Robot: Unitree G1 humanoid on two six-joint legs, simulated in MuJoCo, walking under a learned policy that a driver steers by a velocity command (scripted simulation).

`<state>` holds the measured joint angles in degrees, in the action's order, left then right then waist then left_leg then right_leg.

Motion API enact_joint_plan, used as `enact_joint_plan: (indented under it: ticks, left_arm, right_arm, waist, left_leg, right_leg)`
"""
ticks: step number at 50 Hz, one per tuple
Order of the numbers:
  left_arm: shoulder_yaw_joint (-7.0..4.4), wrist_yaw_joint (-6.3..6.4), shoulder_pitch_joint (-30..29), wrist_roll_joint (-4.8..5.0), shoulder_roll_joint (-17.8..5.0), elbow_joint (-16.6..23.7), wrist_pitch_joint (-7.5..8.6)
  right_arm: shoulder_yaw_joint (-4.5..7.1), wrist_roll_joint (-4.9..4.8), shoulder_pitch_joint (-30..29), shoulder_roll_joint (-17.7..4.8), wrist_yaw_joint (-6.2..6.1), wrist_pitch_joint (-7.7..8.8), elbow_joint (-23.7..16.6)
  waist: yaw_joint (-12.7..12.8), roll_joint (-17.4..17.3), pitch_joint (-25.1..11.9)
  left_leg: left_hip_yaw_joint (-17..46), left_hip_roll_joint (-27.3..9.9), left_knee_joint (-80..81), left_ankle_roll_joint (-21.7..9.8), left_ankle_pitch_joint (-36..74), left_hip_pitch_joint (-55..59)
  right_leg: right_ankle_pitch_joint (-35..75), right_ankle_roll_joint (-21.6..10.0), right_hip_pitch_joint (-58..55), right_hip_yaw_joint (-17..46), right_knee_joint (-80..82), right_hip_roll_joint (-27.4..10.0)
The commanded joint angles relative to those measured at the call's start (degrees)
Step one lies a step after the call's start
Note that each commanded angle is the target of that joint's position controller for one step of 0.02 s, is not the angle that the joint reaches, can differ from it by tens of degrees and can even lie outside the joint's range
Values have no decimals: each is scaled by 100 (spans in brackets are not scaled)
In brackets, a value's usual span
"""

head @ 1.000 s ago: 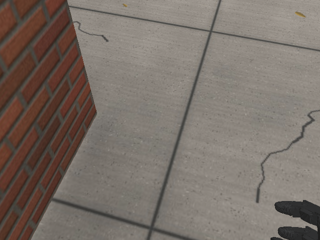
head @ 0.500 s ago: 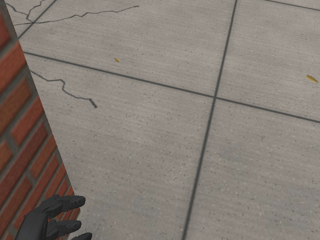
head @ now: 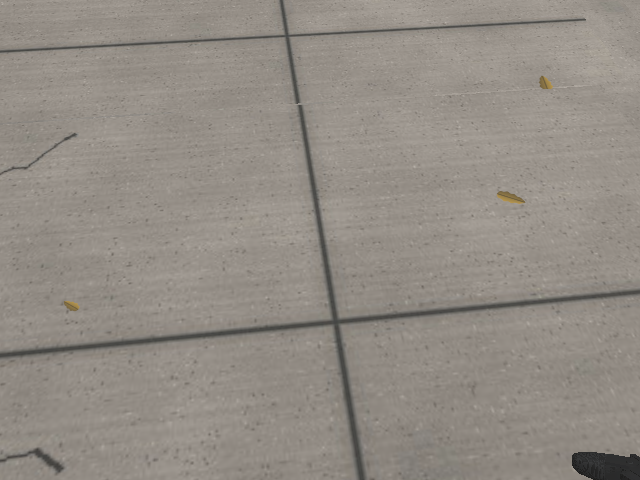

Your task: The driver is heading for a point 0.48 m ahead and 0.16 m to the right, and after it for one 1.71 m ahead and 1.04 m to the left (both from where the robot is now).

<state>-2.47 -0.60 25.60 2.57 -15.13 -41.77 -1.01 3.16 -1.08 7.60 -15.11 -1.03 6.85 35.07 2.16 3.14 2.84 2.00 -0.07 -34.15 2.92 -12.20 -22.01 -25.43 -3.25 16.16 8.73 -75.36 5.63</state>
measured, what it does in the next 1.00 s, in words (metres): walks ahead: right foot, then left foot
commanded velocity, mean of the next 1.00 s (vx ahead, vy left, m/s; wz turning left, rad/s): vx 0.70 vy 0.00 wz -0.29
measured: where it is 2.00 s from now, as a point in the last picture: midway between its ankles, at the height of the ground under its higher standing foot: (304, 95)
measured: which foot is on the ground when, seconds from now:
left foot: down 0.00-0.30, up 0.32-0.78, down 0.80-1.00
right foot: up 0.00-0.28, down 0.30-0.82, up 0.84-1.00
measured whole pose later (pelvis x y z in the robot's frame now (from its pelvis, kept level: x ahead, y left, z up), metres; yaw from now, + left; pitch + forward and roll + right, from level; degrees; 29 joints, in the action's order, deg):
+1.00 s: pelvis +0.72 -0.02 +0.02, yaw -13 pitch +2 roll -1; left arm -1.5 -0.9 9.0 -0.6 -15.1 -34.9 7.9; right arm 1.4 -1.1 27.3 -14.9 2.2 5.0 44.1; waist -3.2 0.0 0.4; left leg 5.4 6.4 -24.7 -6.3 -17.1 -8.5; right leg -15.6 -0.5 32.6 4.8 -60.9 -1.3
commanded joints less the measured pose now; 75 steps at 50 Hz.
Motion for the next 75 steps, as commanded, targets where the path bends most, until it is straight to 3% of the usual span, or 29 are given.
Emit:
enact_joint_plan:
  ticks: [1, 4, 8, 11, 13, 14, 15, 16, 17, 19, 24, 28, 36, 38, 40, 41, 42, 44, 45, 53, 58, 61, 62, 63, 64, 65, 67, 71, 75]
  left_arm:
    - [-242, 137, -933, -170, -673, 1245, 178]
    - [-297, 20, -1080, 85, -408, 1388, 15]
    - [-204, -196, -1329, -7, -81, 1624, -63]
    - [-376, -331, -1346, -184, -509, 1482, -90]
    - [-633, -472, -743, -70, -1074, 1233, -99]
    - [-747, -370, -68, 16, -1290, 931, -79]
    - [-753, -241, 67, 156, -1374, 838, -77]
    - [-709, -238, -539, 41, -1959, 1191, 30]
    - [-617, -241, -655, -184, -1493, 1447, 126]
    - [-551, -191, -1124, -254, -1293, 1444, 265]
    - [-427, 110, -1472, -143, -1084, 1271, 290]
    - [-370, 11, -689, -80, -902, 804, 410]
    - [-299, -84, -352, -195, -877, 371, 621]
    - [-319, -81, -456, -239, -978, 369, 522]
    - [-227, 9, -1247, -363, -884, 663, 462]
    - [-151, 89, -1243, -295, -674, 975, 578]
    - [-45, 81, -1047, -290, -341, 1045, 755]
    - [-26, -23, -1794, -35, -676, 1195, 1042]
    - [-9, -7, -2074, -168, -578, 1238, 1112]
    - [49, -91, -3235, -357, -223, 1538, 1024]
    - [-162, -49, -3595, -116, -616, 1727, 1049]
    - [-437, 159, -1564, -6, -1111, 1432, 981]
    - [-483, 264, 77, -13, -1353, 1137, 844]
    - [-446, 103, 70, -247, -1618, 881, 887]
    - [-401, 79, -15, -232, -945, 980, 865]
    - [-340, 137, -404, -196, -662, 947, 813]
    - [-310, 121, -709, -353, -639, 648, 743]
    - [-200, 38, -1232, -210, -269, 268, 801]
    - [-313, 87, -1687, -258, -795, 213, 855]
  right_arm:
    - [224, 5, 1569, -606, -66, -193, 273]
    - [-17, 127, 962, 42, -222, -262, 545]
    - [189, 46, -424, -842, -347, -177, 369]
    - [383, -252, 11, -1424, -284, -152, 538]
    - [499, -233, 172, -1606, -230, -224, 513]
    - [479, -169, 102, -1483, -205, -269, 443]
    - [346, 55, 330, -941, -92, -283, 387]
    - [131, 172, 1254, -581, 61, -251, 20]
    - [218, -51, 877, -1108, 131, -109, -90]
    - [214, -79, -73, -1032, 67, -120, -102]
    - [142, 200, 326, -830, 27, -376, 461]
    - [-77, 96, -532, -360, -2, -354, 189]
    - [-128, -146, -968, -719, 271, -24, -29]
    - [-96, -189, -640, -814, 400, 17, 5]
    - [172, -154, 1618, -1225, 394, -6, 723]
    - [391, -107, 2818, -1913, 398, -15, 930]
    - [343, -54, 2889, -1834, 468, 33, 891]
    - [181, 44, 2489, -1215, 390, -8, 657]
    - [149, 78, 2255, -1118, 388, -46, 604]
    - [65, -71, 1899, -813, 34, -237, 645]
    - [135, -171, 2199, -797, -24, -212, 981]
    - [252, 28, 1621, -1062, 10, -323, 800]
    - [111, 283, 1365, -635, 42, -336, 538]
    - [-181, -96, 2734, 234, 104, -318, 391]
    - [-113, -306, 2319, -443, 31, -375, 496]
    - [-2, -226, 1461, -847, 33, -376, 338]
    - [13, 10, 638, -703, 95, -356, 94]
    - [-84, -209, 603, -160, 197, -634, -222]
    - [-129, -79, 242, -334, 328, -585, -396]
  waist:
    - [-760, -761, -430]
    - [-352, -1347, 122]
    - [102, -1022, 323]
    - [59, -462, -136]
    - [407, -512, -742]
    - [781, -220, -1168]
    - [733, 1005, -1046]
    - [-261, 2425, -2185]
    - [133, 1411, -2492]
    - [-140, -154, -497]
    - [-579, 122, -607]
    - [74, 212, -240]
    - [444, 196, 209]
    - [269, 251, 75]
    - [-938, -101, -1098]
    - [-1316, -1643, -1538]
    - [-1031, -2632, -1877]
    - [-1033, -1154, -969]
    - [-899, -342, -554]
    - [-567, -650, 448]
    - [-557, -989, 112]
    - [712, -1334, -1300]
    - [1239, -860, -2473]
    - [246, 2261, -3599]
    - [574, 1740, -2994]
    - [709, 1104, -1854]
    - [433, -253, -570]
    - [-211, 83, 170]
    - [-415, -132, 553]
  left_leg:
    - [1909, -1735, 1049, -991, 1754, 3013]
    - [266, -1278, 1432, -916, 2844, 1879]
    - [-738, -1205, 1861, -860, 2973, 99]
    - [-1123, -1247, 1334, -746, 4295, 896]
    - [-1256, -1230, -59, -592, 4907, 1298]
    - [-1240, -1012, -1462, -517, 4105, 622]
    - [-1241, -141, -3517, -284, -683, -497]
    - [-188, 643, -5568, -252, -2782, -1831]
    - [751, 503, -5648, -489, -2001, -2426]
    - [732, 119, -4272, -668, -1071, -2737]
    - [263, -348, -1982, -145, 18, -655]
    - [67, -404, -338, -37, 1241, -467]
    - [31, -568, -393, -660, -18, -2456]
    - [-328, -444, -378, -942, -204, -2214]
    - [-863, 247, -378, -1230, 91, 1369]
    - [1723, -688, 452, -1927, -1542, 3406]
    - [4349, -1348, 1708, -2208, -2869, 4332]
    - [4065, -1494, 1914, -1996, -2375, 4000]
    - [3569, -1323, 1877, -1956, -1460, 3375]
    - [1806, -188, 2303, -1679, 1488, 750]
    - [2119, -322, 2087, -1216, 2240, 993]
    - [2061, -160, -499, -843, 4534, 1001]
    - [1812, 70, -2404, -765, 2833, 129]
    - [1392, 688, -4550, -571, -2068, -1725]
    - [1058, 111, -4951, -599, -1568, -2322]
    - [776, -102, -4711, -648, -1048, -2568]
    - [537, -475, -4405, -669, -691, -2258]
    - [498, -1103, -4045, -656, -842, -2233]
    - [212, -1110, -2927, -480, 863, -2011]
  right_leg:
    - [573, 176, 3376, -125, -1554, -774]
    - [431, 435, 3068, -341, -1006, -1076]
    - [2208, 550, 1328, -724, 1658, -1172]
    - [2679, 177, 413, -1193, 3028, -676]
    - [2482, -269, -502, -1318, 3418, -288]
    - [2427, -616, -1779, -1071, 3648, -111]
    - [2984, -1078, -2561, -304, 3963, -314]
    - [659, -2503, -3464, 3326, 4959, -1703]
    - [-2852, -2548, -3351, 4995, 6532, -2248]
    - [-2433, -1675, -1259, 4302, 6321, -1952]
    - [83, -1145, 507, 1756, 6125, -1000]
    - [-136, -921, 562, 1131, 6166, -1058]
    - [315, -944, -1910, 1015, 6147, -2124]
    - [1785, -741, -2241, 502, 5757, -2041]
    - [5026, -251, -676, -789, 3483, -1227]
    - [3952, 312, 1623, -1099, 883, -594]
    - [40, 387, 2999, -272, -157, 1]
    - [395, 34, 3846, -47, -230, -581]
    - [652, 21, 3684, -127, 279, -735]
    - [2515, 626, 1920, -845, 3669, -314]
    - [3448, 460, 172, -558, 4928, -128]
    - [2631, 142, -2269, -453, 4536, -484]
    - [1263, -96, -4163, 465, 3830, -1520]
    - [-550, -1244, -5796, 3967, 4937, -3262]
    - [-2090, -1030, -5281, 4221, 5499, -2885]
    - [-1410, -718, -4307, 3018, 5654, -2554]
    - [685, -627, -2464, 1732, 5915, -2253]
    - [1450, -598, -1034, 309, 6473, -2208]
    - [2293, -399, -366, -1241, 6910, -1842]
Velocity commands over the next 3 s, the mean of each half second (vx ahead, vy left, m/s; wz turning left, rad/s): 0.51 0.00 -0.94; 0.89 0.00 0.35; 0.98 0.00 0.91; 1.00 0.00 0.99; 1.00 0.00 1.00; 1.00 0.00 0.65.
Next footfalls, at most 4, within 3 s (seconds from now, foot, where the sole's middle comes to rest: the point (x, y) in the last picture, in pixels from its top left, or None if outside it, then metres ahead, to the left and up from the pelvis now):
0.30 right None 0.37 -0.11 -0.76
0.80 left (324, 366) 0.72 0.04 -0.76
1.24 right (419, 224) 1.15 -0.21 -0.76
1.68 left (295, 131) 1.51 0.15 -0.76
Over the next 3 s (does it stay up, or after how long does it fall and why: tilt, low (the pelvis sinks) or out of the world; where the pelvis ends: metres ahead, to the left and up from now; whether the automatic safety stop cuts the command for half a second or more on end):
stays up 2.06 0.85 -0.04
